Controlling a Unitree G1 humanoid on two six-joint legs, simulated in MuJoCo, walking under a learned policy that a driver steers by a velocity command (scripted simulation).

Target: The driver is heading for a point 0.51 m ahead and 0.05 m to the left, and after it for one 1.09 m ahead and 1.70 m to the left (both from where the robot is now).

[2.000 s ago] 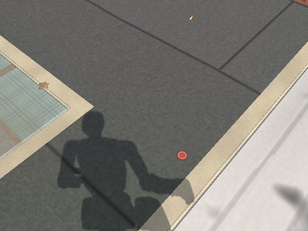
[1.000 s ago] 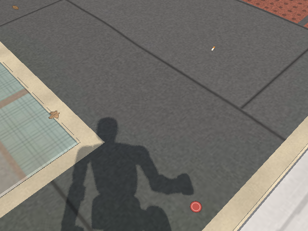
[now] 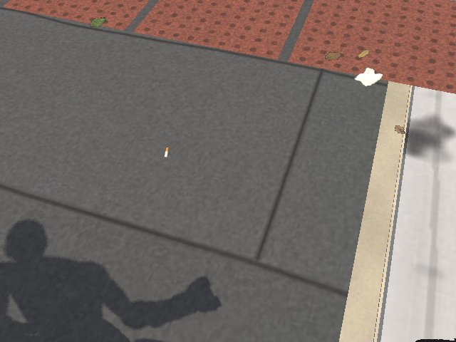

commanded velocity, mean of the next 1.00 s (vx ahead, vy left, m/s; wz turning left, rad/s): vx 0.48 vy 0.00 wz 0.07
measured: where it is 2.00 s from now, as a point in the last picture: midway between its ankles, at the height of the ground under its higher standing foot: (246, 269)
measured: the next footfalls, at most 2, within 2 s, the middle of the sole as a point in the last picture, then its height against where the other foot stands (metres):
left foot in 0.20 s outside the picture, level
right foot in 0.72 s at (293, 307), level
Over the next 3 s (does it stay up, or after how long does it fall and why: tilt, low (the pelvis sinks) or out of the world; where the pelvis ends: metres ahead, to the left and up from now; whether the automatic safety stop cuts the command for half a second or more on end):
stays up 0.68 0.24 -0.03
